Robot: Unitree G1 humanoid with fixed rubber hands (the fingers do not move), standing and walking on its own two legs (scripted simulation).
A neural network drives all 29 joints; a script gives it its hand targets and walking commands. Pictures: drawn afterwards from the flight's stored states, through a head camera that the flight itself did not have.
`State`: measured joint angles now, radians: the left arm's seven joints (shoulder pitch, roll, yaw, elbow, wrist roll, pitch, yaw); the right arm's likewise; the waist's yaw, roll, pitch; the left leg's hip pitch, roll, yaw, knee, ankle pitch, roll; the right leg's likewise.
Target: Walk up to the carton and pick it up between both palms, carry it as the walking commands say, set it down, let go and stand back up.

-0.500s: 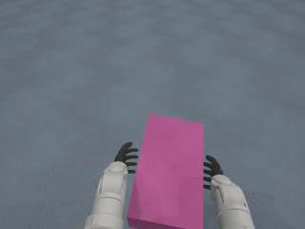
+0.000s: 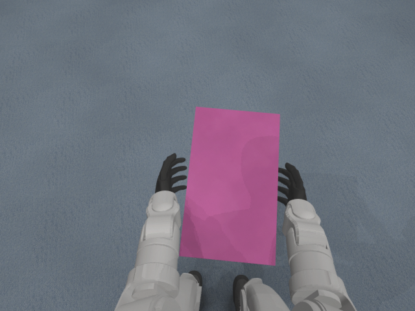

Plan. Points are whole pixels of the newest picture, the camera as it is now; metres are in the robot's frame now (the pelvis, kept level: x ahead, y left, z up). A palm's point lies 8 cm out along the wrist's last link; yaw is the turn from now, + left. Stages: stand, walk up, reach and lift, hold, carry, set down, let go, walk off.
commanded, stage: set down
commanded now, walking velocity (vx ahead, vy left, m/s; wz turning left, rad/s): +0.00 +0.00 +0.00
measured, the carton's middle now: (227, 187) +0.39 -0.01 -0.17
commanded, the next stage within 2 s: none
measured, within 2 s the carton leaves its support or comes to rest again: neither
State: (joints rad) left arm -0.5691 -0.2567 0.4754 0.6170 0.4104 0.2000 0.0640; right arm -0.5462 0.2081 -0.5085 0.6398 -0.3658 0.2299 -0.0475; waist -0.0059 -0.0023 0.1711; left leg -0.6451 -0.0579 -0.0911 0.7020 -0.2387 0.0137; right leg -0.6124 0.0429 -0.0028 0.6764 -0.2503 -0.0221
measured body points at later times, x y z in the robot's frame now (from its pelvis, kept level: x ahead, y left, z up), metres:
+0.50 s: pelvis -0.04 +0.00 -0.08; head +0.16 +0.00 +0.32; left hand +0.38 +0.10 -0.16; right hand +0.35 -0.16 -0.16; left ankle +0.06 +0.11 -0.71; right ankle +0.05 -0.11 -0.71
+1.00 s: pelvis -0.02 -0.01 -0.14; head +0.23 -0.01 +0.24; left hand +0.43 +0.09 -0.23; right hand +0.41 -0.17 -0.24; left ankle +0.06 +0.11 -0.71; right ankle +0.05 -0.11 -0.71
